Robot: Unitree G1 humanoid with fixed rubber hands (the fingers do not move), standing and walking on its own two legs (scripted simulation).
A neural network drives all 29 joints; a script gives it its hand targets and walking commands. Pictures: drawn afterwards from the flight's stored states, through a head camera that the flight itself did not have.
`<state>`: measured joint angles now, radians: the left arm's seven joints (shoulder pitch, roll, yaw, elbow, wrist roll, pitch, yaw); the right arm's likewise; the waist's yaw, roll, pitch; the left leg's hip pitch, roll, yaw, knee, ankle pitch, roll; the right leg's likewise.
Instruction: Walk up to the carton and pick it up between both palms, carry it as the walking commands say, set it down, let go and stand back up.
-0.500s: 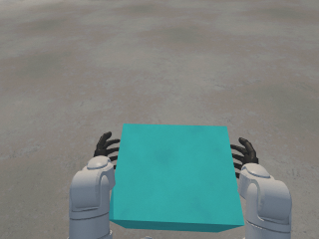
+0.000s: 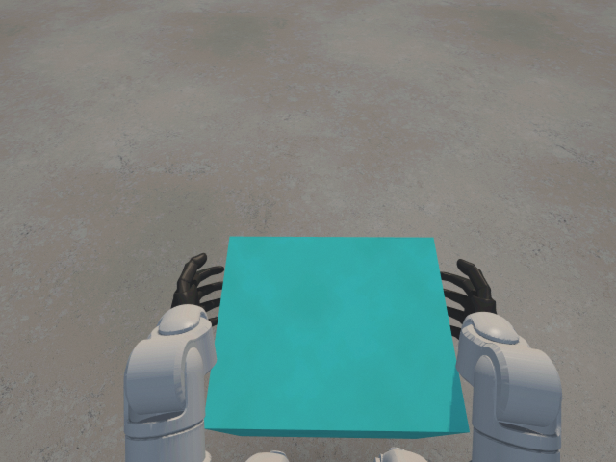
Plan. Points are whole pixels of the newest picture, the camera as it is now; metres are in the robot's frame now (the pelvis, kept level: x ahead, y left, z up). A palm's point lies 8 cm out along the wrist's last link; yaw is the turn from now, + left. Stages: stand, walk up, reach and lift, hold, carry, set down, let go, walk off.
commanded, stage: carry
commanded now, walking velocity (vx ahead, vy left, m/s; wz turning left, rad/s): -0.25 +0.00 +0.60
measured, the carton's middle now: (329, 344) +0.26 +0.01 +0.00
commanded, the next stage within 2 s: none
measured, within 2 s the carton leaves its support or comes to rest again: neither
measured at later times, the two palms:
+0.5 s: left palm out of the picture +0.02 +0.28 +0.10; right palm (375, 454) +0.12 -0.03 +0.10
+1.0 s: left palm out of the picture -0.16 +0.29 +0.12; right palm out of the picture -0.01 +0.00 +0.13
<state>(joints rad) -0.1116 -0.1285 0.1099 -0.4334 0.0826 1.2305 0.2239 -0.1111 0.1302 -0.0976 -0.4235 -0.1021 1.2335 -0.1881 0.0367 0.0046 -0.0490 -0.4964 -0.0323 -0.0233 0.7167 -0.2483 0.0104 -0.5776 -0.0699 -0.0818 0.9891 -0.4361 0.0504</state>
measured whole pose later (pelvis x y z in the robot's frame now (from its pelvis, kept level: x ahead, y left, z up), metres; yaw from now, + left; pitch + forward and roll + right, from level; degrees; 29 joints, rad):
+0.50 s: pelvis -0.17 +0.04 +0.01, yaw +18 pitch +1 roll +0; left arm -0.12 -0.13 0.13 -0.42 0.08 1.23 0.22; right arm -0.11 0.13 -0.09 -0.42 -0.11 1.24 -0.20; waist 0.02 -0.01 -0.06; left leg -0.45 -0.04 0.02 0.66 -0.23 0.04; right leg -0.62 -0.12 -0.06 1.10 -0.46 0.06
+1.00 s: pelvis -0.31 +0.02 +0.02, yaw +28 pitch +1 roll +0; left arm -0.14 -0.13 0.12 -0.41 0.09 1.24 0.21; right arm -0.14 0.13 -0.11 -0.40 -0.10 1.25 -0.20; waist 0.00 -0.04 -0.10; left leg -0.36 0.00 0.10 0.58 -0.23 0.05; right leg -0.47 -0.07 -0.06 0.80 -0.44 0.03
